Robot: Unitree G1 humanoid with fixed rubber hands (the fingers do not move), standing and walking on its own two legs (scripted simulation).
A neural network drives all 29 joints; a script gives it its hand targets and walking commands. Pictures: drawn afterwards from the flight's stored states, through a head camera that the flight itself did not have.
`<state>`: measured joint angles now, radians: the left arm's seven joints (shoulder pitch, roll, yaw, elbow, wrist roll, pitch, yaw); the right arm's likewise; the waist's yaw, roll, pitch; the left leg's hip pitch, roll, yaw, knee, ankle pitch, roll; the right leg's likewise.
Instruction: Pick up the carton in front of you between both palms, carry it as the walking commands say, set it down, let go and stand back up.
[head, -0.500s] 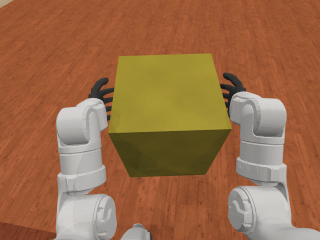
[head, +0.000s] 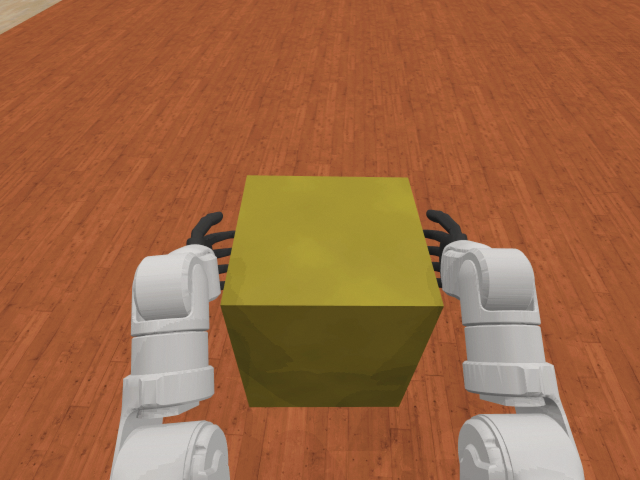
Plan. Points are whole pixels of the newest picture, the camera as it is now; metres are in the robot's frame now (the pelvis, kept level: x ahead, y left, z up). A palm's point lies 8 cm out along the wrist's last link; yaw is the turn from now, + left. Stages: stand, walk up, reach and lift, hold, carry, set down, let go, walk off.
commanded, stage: carry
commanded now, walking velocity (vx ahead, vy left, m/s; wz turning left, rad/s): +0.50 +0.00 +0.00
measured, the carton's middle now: (326, 296) +0.36 -0.01 +0.04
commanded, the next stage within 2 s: none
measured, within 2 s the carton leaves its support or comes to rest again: neither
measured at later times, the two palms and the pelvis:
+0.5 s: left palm (202, 173) +0.57 +0.17 +0.10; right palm (385, 160) +0.58 -0.12 +0.10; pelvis +0.31 +0.02 +0.00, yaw +0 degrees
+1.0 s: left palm (228, 99) +0.82 +0.16 +0.10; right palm (372, 97) +0.82 -0.14 +0.09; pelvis +0.56 +0.01 +0.00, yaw +1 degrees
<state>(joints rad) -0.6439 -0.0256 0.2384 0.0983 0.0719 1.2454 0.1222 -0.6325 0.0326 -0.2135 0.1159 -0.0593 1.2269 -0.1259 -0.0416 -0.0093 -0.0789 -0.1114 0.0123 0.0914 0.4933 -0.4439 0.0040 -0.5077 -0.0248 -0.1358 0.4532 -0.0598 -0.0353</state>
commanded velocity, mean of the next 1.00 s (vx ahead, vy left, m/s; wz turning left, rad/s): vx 0.29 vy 0.00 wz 0.00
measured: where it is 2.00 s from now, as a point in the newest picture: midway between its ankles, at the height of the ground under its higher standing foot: (313, 389)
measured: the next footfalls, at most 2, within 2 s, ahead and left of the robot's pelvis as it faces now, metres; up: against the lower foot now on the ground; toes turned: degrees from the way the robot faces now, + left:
left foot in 0.48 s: +0.51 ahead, +0.12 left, +0.00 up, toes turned +8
right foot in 0.92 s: +0.68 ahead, -0.09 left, +0.00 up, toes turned -12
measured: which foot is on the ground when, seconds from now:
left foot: down 0.00-0.02, up 0.04-0.46, down 0.48-1.00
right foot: down 0.00-0.50, up 0.52-0.90, down 0.92-1.00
